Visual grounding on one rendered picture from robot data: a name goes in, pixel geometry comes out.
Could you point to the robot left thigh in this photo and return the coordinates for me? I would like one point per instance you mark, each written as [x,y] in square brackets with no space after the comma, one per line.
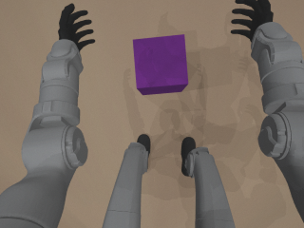
[124,208]

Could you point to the carton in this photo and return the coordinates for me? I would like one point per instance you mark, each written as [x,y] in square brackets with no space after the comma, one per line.
[160,64]

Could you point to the robot left forearm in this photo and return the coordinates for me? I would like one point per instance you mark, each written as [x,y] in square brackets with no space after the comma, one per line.
[59,88]

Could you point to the robot right forearm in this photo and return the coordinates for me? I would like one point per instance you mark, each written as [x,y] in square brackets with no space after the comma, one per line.
[281,68]

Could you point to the robot right hand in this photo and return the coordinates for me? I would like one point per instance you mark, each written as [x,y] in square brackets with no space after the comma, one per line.
[260,14]

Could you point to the right robot foot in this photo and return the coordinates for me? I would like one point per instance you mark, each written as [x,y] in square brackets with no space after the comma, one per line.
[187,145]

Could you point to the robot left hand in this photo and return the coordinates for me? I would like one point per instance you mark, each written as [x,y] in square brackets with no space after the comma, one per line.
[67,30]

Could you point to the left robot upper arm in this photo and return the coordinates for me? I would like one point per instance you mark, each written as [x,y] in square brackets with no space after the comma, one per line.
[51,156]

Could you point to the right robot upper arm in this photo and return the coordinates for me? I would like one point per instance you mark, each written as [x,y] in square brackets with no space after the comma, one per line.
[281,137]

